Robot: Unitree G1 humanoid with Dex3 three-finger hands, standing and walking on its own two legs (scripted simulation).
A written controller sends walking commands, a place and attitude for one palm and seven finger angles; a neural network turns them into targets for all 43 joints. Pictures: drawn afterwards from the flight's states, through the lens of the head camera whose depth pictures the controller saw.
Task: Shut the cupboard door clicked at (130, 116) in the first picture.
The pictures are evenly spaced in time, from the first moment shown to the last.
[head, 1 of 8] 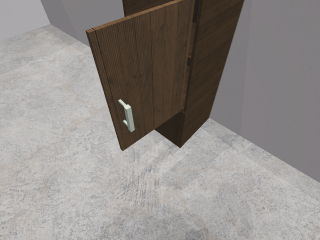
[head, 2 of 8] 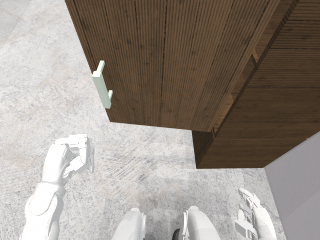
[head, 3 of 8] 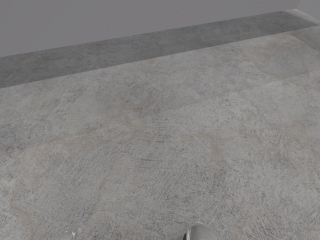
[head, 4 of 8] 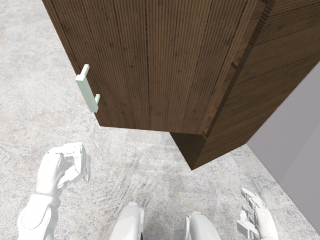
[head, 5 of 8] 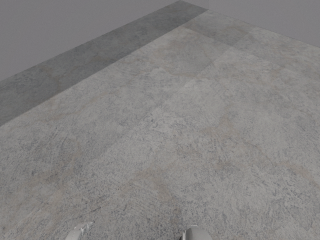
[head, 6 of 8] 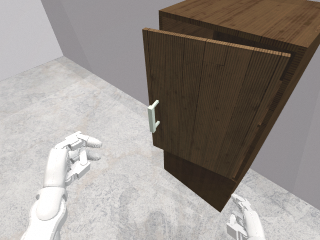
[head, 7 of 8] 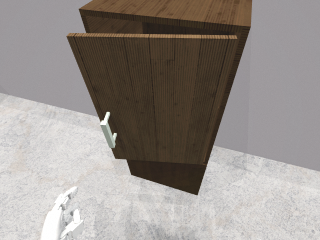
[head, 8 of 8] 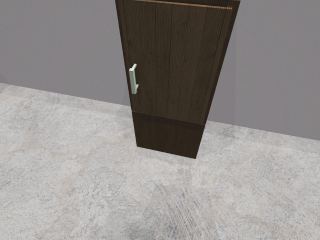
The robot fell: no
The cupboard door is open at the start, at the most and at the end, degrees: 83 83 0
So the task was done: yes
